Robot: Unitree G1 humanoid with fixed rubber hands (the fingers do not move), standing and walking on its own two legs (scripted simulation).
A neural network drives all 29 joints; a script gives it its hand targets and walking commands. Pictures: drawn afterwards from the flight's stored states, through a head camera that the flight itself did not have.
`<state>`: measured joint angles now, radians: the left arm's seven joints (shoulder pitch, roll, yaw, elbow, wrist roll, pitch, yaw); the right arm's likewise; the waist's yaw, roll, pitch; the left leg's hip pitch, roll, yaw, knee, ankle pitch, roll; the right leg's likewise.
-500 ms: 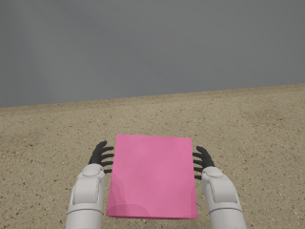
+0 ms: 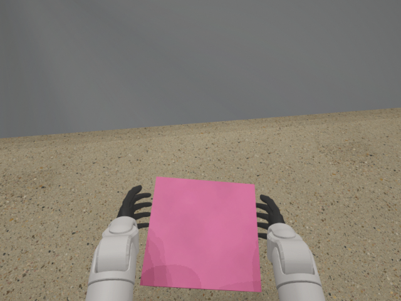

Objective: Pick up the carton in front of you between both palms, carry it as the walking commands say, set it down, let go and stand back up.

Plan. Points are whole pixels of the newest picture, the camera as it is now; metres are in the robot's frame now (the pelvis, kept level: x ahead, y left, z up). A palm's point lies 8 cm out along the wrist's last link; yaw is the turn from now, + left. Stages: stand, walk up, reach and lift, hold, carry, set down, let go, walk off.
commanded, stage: carry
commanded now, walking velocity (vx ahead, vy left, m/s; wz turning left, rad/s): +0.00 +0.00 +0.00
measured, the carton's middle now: (198, 240) +0.32 +0.01 -0.06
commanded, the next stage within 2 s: hold in 0.58 s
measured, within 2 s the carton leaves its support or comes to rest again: neither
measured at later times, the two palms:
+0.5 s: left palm (130, 227) +0.28 +0.14 +0.05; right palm (280, 233) +0.27 -0.16 +0.03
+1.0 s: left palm (150, 209) +0.30 +0.10 +0.08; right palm (305, 260) +0.21 -0.18 +0.05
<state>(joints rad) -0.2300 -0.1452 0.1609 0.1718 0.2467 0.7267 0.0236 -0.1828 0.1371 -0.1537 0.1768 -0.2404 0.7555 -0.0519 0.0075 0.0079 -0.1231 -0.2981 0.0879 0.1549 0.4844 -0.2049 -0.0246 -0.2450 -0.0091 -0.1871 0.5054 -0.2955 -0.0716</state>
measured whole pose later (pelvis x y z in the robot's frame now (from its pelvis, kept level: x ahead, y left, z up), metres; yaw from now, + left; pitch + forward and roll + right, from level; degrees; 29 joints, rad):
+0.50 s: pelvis -0.01 -0.01 +0.00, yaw +0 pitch +1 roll +0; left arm -0.24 -0.15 0.18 0.19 0.26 0.72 0.01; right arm -0.20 0.14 -0.16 0.19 -0.25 0.76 -0.05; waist 0.01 0.01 -0.11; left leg -0.30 0.11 0.15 0.48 -0.19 -0.04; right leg -0.24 0.01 -0.20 0.49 -0.28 -0.09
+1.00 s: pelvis -0.02 +0.03 +0.01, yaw -14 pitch -8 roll +0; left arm -0.36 -0.18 0.27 0.34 0.34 0.69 -0.01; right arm -0.25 0.15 -0.24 0.27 -0.25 0.74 -0.02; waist 0.00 0.01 -0.01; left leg -0.08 -0.01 -0.10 0.41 -0.20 0.00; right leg -0.09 0.06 0.05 0.41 -0.19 -0.03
